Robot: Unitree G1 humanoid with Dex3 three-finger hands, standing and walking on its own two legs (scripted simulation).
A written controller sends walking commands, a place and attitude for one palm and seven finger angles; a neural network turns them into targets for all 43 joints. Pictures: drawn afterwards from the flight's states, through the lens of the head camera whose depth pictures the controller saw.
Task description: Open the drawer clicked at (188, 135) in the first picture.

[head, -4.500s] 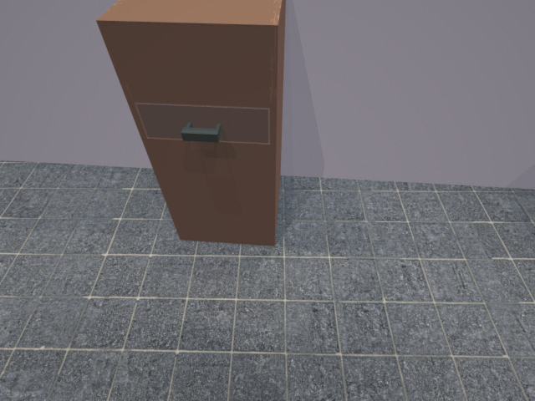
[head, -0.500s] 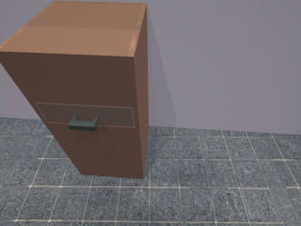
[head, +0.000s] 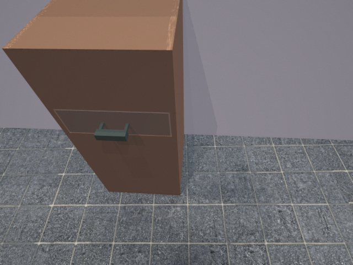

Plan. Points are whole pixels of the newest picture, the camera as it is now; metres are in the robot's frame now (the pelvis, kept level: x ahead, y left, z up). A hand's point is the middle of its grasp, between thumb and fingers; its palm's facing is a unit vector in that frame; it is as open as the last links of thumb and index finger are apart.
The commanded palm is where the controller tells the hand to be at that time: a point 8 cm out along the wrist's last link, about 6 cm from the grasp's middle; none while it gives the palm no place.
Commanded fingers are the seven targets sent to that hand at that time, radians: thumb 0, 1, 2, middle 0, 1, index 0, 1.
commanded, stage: shuffle to correct the standing spot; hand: left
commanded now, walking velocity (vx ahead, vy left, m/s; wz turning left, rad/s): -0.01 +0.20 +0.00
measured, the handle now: (113, 130) +0.53 +0.26 -0.11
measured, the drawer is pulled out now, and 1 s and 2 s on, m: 0.00 0.00 0.00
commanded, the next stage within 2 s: come to a stop and stand still in 0.22 s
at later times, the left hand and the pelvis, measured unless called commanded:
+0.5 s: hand out of the picture -0.02 +0.29 -0.19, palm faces +0.07 -0.96 -0.28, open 7.4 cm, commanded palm none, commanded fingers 0.00 0.90 0.90 -0.20 -0.30 -0.20 -0.30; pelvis -0.02 +0.07 -0.01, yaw +1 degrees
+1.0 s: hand out of the picture +0.03 +0.25 -0.17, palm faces +0.03 -0.97 -0.23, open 7.3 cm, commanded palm none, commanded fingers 0.00 0.90 0.90 -0.20 -0.30 -0.20 -0.30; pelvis +0.01 +0.07 +0.00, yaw +0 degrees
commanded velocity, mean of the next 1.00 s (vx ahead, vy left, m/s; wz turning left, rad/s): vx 0.01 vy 0.00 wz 0.00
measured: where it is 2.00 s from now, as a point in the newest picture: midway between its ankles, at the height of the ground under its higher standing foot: outside the picture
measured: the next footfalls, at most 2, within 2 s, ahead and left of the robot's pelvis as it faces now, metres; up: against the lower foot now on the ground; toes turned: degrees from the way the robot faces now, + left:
right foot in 0.06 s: +0.00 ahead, -0.11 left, +0.00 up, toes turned -7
left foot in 0.44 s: +0.02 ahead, +0.19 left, +0.00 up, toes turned +3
